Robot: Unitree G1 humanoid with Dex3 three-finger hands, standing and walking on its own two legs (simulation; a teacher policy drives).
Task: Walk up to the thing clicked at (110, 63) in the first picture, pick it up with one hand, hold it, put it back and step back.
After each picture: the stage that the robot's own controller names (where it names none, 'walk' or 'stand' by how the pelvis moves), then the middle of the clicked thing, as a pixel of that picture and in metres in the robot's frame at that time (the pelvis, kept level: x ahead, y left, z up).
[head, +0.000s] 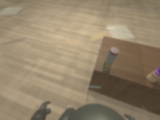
stand; (109, 59) +0.53 -0.17 -0.05
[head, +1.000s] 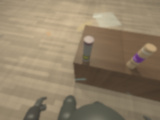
walk; (87, 50) +0.52 +0.06 -0.02
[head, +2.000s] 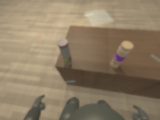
stand; (65, 53) +0.46 +0.22 -0.01
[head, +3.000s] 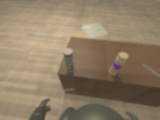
stand; (69, 61) +0.46 +0.19 -0.05
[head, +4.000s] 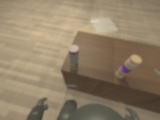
stand; (74, 58) +0.44 +0.15 -0.03
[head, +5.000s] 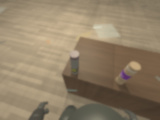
stand; (74, 63) +0.43 +0.14 -0.05
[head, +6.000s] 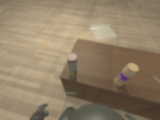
stand; (72, 66) +0.41 +0.15 -0.05
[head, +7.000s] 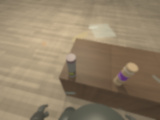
stand; (71, 66) +0.40 +0.16 -0.05
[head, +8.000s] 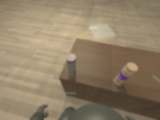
stand; (71, 66) +0.40 +0.16 -0.05
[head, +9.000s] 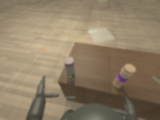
rise first; (70, 70) +0.38 +0.18 -0.05
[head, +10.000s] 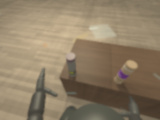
go down; (71, 66) +0.41 +0.17 -0.04
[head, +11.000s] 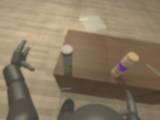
go down; (67, 60) +0.41 +0.16 +0.00
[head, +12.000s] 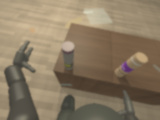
approach; (68, 57) +0.40 +0.16 +0.02
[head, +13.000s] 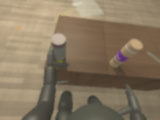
close; (60, 52) +0.42 +0.17 +0.05
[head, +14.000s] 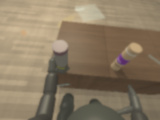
lift; (61, 59) +0.36 +0.16 +0.08
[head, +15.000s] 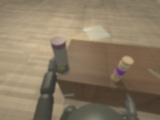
lift; (61, 58) +0.33 +0.18 +0.16
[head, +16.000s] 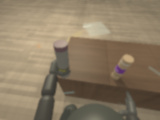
hold; (63, 61) +0.33 +0.17 +0.13
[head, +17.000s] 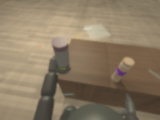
hold; (62, 59) +0.31 +0.17 +0.17
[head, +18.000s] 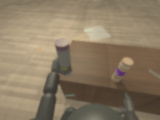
crouch; (64, 59) +0.33 +0.16 +0.15
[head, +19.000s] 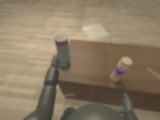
crouch; (63, 55) +0.37 +0.17 +0.14
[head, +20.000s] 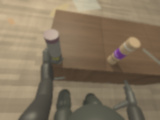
lower; (55, 50) +0.43 +0.19 +0.04
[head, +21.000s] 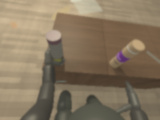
lower; (57, 51) +0.42 +0.18 +0.05
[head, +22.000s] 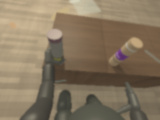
lower; (57, 50) +0.43 +0.18 +0.06
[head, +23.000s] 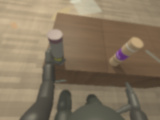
lower; (57, 50) +0.43 +0.18 +0.06
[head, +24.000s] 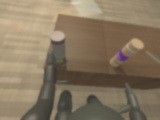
loosen; (59, 51) +0.42 +0.17 +0.06
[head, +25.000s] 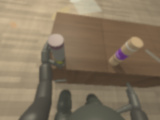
withdraw; (58, 53) +0.41 +0.17 +0.06
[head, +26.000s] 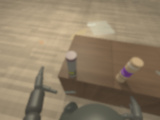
sink last; (72, 65) +0.38 +0.15 +0.00
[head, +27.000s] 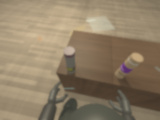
stand; (70, 61) +0.40 +0.16 +0.01
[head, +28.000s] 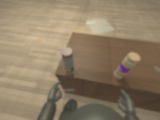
stand; (68, 62) +0.39 +0.17 +0.01
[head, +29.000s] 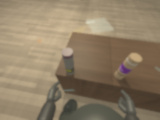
stand; (69, 63) +0.39 +0.17 +0.01
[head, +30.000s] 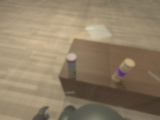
stand; (71, 66) +0.40 +0.15 -0.05
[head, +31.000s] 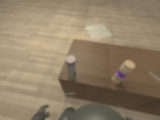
stand; (71, 68) +0.39 +0.15 -0.05
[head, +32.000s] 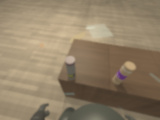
stand; (71, 69) +0.38 +0.15 -0.05
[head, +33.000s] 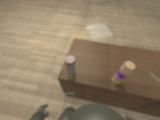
walk; (70, 68) +0.38 +0.16 -0.05
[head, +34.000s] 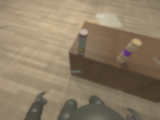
walk; (82, 43) +0.62 +0.09 -0.03
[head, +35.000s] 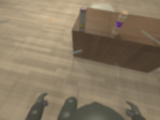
walk; (82, 19) +0.95 +0.16 -0.03
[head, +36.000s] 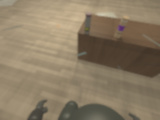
stand; (87, 23) +1.03 +0.11 -0.03
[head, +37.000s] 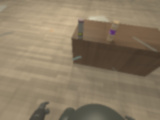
stand; (80, 29) +1.00 +0.15 -0.05
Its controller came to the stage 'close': yes
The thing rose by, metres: 0.22
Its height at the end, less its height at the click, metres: +0.00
